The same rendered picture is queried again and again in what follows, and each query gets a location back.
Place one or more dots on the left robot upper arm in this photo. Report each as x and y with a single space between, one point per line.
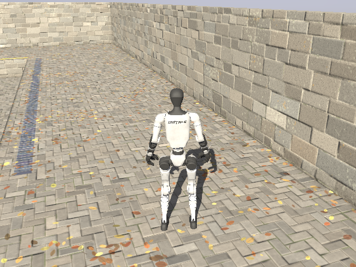
157 127

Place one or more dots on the right robot foot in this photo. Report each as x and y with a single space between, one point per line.
193 224

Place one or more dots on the right robot forearm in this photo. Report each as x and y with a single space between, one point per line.
204 146

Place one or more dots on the robot left shin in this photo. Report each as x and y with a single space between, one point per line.
164 205

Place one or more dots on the right robot hand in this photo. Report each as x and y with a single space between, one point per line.
202 155

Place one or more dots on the left robot forearm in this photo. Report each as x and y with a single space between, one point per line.
151 148

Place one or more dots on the right robot upper arm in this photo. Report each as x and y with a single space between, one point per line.
197 126

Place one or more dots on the left robot hand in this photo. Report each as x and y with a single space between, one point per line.
151 157

